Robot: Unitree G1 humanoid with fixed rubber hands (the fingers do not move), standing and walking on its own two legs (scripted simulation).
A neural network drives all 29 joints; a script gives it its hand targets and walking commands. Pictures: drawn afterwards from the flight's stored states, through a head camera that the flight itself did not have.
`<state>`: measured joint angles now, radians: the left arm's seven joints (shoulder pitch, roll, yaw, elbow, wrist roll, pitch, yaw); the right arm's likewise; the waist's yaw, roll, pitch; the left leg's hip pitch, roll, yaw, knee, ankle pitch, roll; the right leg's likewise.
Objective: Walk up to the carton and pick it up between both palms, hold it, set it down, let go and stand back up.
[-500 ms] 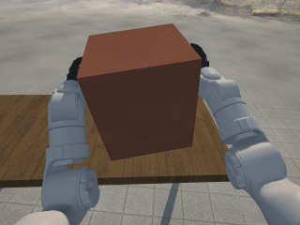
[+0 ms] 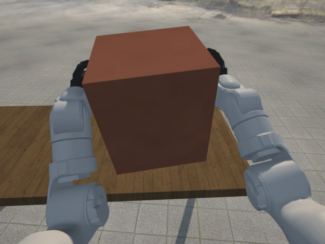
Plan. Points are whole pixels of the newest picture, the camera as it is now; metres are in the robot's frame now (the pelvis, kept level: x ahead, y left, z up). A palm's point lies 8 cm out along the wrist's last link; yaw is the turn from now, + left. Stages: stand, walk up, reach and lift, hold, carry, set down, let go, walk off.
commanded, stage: hold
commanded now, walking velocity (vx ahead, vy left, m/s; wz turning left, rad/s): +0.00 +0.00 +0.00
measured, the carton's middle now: (152, 100) +0.37 +0.00 +0.24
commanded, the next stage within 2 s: none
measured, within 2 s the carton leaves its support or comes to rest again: neither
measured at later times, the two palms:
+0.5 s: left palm (79, 93) +0.36 +0.16 +0.27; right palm (217, 79) +0.37 -0.15 +0.29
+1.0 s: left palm (79, 94) +0.36 +0.16 +0.27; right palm (217, 81) +0.37 -0.15 +0.28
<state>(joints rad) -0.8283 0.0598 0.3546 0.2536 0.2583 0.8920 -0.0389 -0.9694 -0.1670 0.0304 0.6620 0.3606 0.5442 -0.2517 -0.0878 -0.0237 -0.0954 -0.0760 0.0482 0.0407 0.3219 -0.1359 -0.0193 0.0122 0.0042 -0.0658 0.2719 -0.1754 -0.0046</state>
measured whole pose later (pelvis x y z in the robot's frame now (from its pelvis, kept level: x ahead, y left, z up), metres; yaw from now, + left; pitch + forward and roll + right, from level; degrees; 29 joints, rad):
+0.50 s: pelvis +0.00 +0.00 +0.00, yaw +0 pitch -6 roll -1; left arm -0.81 0.08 0.32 0.25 0.24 0.88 -0.03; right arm -0.98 -0.18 0.06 0.67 0.39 0.53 -0.25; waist -0.09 -0.03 -0.11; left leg -0.09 0.05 0.04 0.33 -0.13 -0.02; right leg 0.00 0.01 -0.07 0.26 -0.17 0.00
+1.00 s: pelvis +0.00 +0.00 +0.00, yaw +1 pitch -6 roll +0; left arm -0.85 0.07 0.35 0.32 0.27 0.85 -0.05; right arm -1.00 -0.16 0.01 0.73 0.34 0.52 -0.24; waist -0.09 -0.03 -0.10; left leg -0.08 0.04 0.03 0.31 -0.12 -0.02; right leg 0.00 0.00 -0.07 0.28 -0.18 -0.01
